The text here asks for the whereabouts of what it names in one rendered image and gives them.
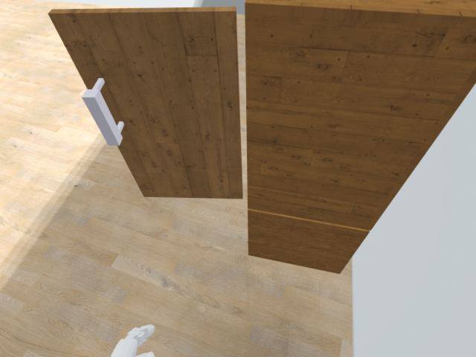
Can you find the handle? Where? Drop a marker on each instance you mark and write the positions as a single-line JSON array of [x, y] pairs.
[[101, 114]]

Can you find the left robot hand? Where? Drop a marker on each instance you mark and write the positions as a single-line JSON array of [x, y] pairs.
[[135, 338]]

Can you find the cupboard door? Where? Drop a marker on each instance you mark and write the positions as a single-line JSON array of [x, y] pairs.
[[172, 76]]

